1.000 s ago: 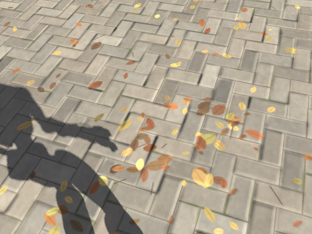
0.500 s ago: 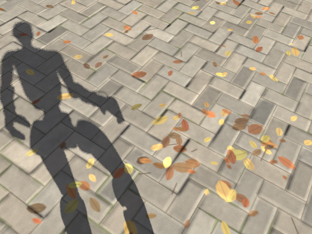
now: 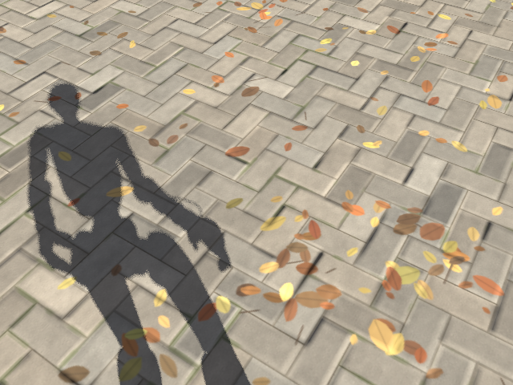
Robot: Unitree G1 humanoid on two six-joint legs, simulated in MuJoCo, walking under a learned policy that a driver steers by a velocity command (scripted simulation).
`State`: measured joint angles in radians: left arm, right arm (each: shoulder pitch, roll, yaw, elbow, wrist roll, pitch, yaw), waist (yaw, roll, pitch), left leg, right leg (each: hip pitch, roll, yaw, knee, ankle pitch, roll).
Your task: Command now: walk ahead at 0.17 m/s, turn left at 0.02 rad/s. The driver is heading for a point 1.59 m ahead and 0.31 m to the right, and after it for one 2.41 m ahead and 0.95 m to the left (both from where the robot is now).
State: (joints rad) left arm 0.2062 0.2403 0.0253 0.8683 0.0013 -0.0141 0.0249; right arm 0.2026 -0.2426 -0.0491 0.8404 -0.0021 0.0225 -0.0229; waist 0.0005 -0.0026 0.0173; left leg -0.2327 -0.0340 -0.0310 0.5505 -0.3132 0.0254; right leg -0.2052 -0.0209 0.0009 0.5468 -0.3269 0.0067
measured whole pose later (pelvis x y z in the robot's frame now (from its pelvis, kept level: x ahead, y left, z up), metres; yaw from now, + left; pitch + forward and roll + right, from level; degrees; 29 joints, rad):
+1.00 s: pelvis +0.44 -0.04 +0.01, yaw +0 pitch +1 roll -2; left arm 0.36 0.27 0.04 0.91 -0.01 -0.09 -0.01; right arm 0.08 -0.27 -0.04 0.81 0.01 -0.08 0.00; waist 0.08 0.04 0.02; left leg -0.66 0.12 -0.05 0.63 0.09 -0.01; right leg -0.01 0.09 -0.04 0.19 -0.20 -0.07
